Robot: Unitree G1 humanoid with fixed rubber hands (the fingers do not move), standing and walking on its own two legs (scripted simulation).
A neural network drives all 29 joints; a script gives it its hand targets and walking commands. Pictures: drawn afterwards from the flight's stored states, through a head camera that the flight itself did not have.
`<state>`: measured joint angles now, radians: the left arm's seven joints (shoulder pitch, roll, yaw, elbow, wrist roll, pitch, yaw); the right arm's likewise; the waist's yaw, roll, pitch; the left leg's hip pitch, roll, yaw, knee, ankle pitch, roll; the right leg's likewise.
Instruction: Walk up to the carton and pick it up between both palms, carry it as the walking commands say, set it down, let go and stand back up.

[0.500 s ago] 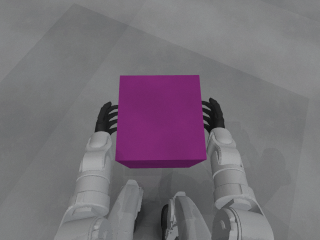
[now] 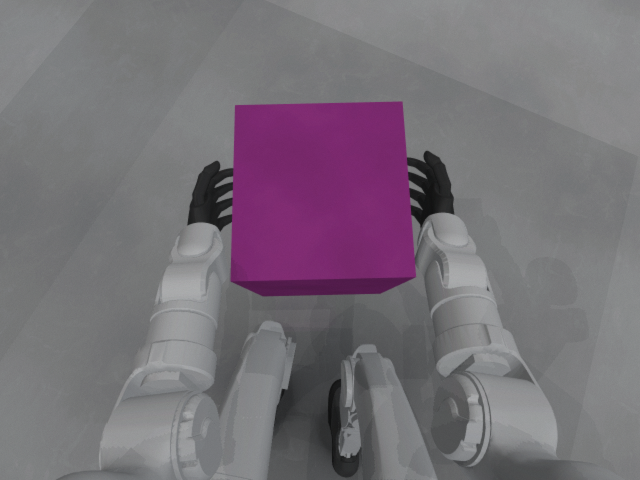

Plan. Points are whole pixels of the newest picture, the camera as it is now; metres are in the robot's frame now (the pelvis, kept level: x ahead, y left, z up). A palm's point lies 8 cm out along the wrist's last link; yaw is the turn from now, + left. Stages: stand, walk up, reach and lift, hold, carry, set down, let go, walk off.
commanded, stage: set down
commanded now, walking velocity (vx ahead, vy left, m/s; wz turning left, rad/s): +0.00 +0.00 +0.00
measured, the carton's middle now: (320, 216) +0.44 +0.04 -0.13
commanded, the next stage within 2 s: none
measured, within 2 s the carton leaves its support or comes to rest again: neither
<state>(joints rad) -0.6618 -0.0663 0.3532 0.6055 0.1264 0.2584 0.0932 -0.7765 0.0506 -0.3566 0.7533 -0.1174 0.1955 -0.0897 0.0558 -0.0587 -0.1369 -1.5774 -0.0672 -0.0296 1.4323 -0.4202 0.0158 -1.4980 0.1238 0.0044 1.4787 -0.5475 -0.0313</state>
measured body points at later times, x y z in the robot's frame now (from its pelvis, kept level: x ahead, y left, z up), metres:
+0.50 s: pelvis -0.01 +0.00 -0.07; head +0.23 +0.03 +0.30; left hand +0.43 +0.19 -0.17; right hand +0.48 -0.10 -0.15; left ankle +0.11 +0.10 -0.56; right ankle +0.06 -0.10 -0.56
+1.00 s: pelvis -0.05 +0.00 -0.14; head +0.29 +0.04 +0.15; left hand +0.46 +0.19 -0.28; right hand +0.50 -0.10 -0.26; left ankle +0.11 +0.10 -0.56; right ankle +0.06 -0.10 -0.56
